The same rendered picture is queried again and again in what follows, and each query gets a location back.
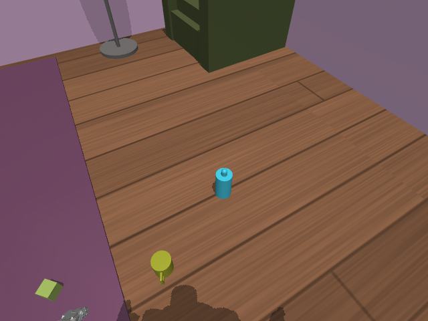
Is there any left robot hand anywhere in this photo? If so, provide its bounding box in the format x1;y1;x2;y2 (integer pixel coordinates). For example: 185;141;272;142
58;307;88;321

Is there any armchair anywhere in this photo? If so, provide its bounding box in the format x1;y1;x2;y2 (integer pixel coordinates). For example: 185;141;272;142
162;0;295;73

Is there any floor lamp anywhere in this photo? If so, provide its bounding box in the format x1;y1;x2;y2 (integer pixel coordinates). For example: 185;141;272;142
100;0;138;59

